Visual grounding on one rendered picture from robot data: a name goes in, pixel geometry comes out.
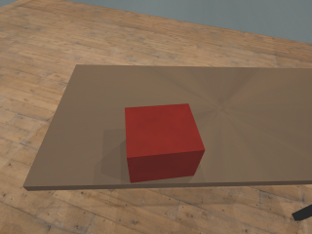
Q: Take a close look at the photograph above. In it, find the carton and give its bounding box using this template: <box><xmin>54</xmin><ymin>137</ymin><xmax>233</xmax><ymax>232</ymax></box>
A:
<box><xmin>125</xmin><ymin>103</ymin><xmax>206</xmax><ymax>183</ymax></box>

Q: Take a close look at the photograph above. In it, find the table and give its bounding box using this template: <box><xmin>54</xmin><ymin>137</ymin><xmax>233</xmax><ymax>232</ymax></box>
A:
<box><xmin>22</xmin><ymin>64</ymin><xmax>312</xmax><ymax>221</ymax></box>

